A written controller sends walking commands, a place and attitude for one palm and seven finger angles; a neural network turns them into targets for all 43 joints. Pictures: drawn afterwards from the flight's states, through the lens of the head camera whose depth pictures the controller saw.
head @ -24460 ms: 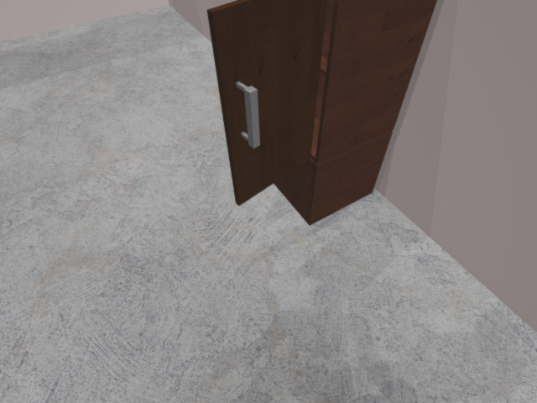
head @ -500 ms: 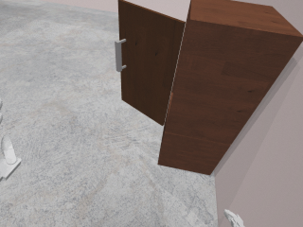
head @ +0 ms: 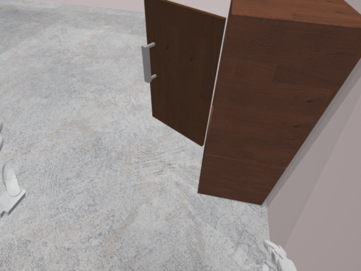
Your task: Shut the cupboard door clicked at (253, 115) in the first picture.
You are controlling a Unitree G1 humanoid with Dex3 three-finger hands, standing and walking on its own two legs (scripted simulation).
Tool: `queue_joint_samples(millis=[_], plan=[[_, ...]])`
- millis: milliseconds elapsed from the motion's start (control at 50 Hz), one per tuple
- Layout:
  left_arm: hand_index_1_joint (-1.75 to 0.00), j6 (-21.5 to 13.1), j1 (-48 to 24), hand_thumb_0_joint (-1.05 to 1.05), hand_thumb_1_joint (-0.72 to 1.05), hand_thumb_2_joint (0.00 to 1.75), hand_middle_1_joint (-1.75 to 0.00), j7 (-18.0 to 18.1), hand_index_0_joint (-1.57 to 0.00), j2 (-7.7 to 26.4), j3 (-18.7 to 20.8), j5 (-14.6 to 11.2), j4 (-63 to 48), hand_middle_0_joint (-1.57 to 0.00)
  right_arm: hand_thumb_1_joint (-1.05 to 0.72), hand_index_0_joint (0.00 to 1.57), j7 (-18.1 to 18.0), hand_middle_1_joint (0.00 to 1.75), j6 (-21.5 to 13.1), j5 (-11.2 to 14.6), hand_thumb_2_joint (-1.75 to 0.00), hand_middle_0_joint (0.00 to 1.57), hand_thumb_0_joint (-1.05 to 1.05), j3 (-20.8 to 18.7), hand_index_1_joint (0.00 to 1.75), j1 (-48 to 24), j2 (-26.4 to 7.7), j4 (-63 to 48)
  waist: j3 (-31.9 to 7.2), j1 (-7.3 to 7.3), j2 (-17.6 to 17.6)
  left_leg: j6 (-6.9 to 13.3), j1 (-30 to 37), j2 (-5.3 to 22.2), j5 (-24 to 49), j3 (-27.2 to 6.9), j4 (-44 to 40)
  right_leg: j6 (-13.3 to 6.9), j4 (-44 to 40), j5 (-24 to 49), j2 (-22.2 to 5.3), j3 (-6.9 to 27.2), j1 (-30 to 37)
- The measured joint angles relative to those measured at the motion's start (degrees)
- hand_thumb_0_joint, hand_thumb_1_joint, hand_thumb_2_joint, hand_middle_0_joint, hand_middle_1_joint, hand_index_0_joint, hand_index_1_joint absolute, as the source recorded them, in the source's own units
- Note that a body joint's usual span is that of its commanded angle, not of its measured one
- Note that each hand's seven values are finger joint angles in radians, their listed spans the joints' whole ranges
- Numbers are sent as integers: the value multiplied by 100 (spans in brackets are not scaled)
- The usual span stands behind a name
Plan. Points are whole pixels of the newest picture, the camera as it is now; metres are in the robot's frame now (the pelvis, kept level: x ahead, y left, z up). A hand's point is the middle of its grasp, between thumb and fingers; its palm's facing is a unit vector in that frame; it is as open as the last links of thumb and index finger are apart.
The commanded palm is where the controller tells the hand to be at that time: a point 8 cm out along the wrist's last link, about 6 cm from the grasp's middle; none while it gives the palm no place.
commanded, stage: stop stepping back and stand still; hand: left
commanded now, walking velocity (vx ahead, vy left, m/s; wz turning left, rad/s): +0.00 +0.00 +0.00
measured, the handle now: (150, 63) +0.91 +0.17 +0.01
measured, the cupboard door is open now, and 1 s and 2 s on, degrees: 62 62 62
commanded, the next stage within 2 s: let the arm hang, fingers relaxed in 0.16 s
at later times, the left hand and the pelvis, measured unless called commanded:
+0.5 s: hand out of the picture +0.10 +0.20 -0.14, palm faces -0.02 -0.97 -0.25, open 7.4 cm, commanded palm none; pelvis -0.02 +0.01 -0.01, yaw +1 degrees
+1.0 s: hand out of the picture -0.07 +0.21 -0.16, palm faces +0.03 -0.97 -0.24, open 7.4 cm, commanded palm none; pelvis -0.02 +0.02 +0.01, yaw +0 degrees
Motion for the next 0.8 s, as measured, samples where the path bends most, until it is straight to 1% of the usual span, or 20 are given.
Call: queue_joint_samples(millis=[140,260,280,300,320,360,400,420,480,520,540,560,620,680,800], plan=[[-30,13,93,1,89,89,-30,-56,-21,82,-56,-41,67,-22,-90,20,-35,30,196,39,-90,21,2,-64,30,-151,-57,-49,15,12,26,19,123,-26,-29,64,-97,39,-78,-18,-31,63,96],[-30,56,20,1,89,89,-30,-61,-21,102,-20,-70,124,-22,-90,20,-75,30,231,61,-90,21,2,-82,30,-220,-102,-164,25,27,44,37,181,-48,54,77,-236,62,-205,60,-53,73,147],[-30,-3,-131,1,89,89,-30,-143,-21,130,-157,-1,378,-21,-91,20,21,30,118,99,-90,21,2,-108,30,-240,-171,-90,14,49,96,44,108,-54,65,49,-185,69,-161,72,-60,28,91],[-30,82,-405,1,89,89,-30,-300,-21,152,-413,84,839,-21,-90,20,145,30,57,104,-90,21,2,-139,30,-291,-290,32,2,101,171,57,18,-80,58,25,-100,78,-69,47,-86,-7,13],[-30,274,-704,0,89,89,-30,-464,-20,124,-712,154,1428,-21,-90,20,243,30,72,79,-90,21,2,-159,30,-368,-424,177,-23,151,258,76,-73,-111,42,14,-10,92,46,-4,-119,-24,-80],[-30,717,-1230,0,90,89,-30,-728,-20,-60,-1288,253,2813,-20,-90,20,351,30,229,20,-90,21,1,-167,30,-548,-652,451,-51,173,428,123,-219,-172,12,2,146,123,286,-97,-180,-46,-250],[-30,1072,-1560,0,90,89,-30,-894,-20,-300,-1753,314,4168,-20,-90,20,388,30,398,-32,-90,21,1,-151,30,-677,-753,660,-19,116,494,155,-291,-218,4,2,239,139,460,-159,-227,-52,-350],[-30,1193,-1648,0,90,89,-30,-948,-20,-429,-1940,336,4770,-20,-91,20,395,30,465,-57,-90,21,1,-143,30,-703,-756,741,18,75,476,162,-299,-232,9,6,259,144,515,-174,-243,-49,-374],[-30,1404,-1687,0,90,89,-30,-1007,-20,-828,-2337,358,6219,-20,-91,20,393,29,622,-118,-90,21,1,-111,30,-623,-642,971,178,-40,262,151,-242,-250,53,13,220,132,555,-172,-261,-43,-352],[-30,1467,-1608,1,91,89,-30,-1012,-20,-1082,-2492,345,6951,-20,-91,20,379,29,696,-142,-90,20,1,-76,30,-484,-526,1185,292,-71,78,137,-160,-239,109,1,123,129,461,-117,-249,-53,-272],[-30,1472,-1556,1,91,89,-30,-994,-20,-1194,-2511,322,7255,-20,-91,20,368,29,726,-148,-90,20,1,-59,30,-399,-465,1312,341,-67,-1,130,-124,-225,143,-13,64,127,378,-71,-232,-66,-223],[-30,1437,-1532,0,95,89,-30,-885,-20,-1219,-2373,284,7472,-21,-91,20,353,29,753,-145,-90,20,1,-50,30,-293,-393,1443,385,-42,-69,120,-105,-205,181,-49,10,116,276,-14,-207,-100,-173],[-30,1367,-1422,-2,100,89,-30,-892,-21,-1083,-2286,298,7999,-21,-91,20,314,29,830,-153,-90,20,1,-39,30,-4,-220,1846,472,66,-162,92,-49,-154,297,-124,-164,76,-40,164,-144,-168,-40],[-30,1319,-1246,-1,99,89,-30,-927,-21,-1011,-2290,299,8429,-21,-91,20,279,29,870,-132,-90,20,1,-72,30,216,-122,2153,513,120,-108,95,6,-132,376,-137,-301,73,-276,301,-117,-176,58],[-30,1267,-965,0,94,89,-30,-919,-20,-1009,-2302,295,9013,-21,-91,20,238,29,833,-84,-90,20,1,-139,30,448,-37,2485,512,113,75,138,126,-155,462,-60,-493,108,-448,404,-146,-102,145]])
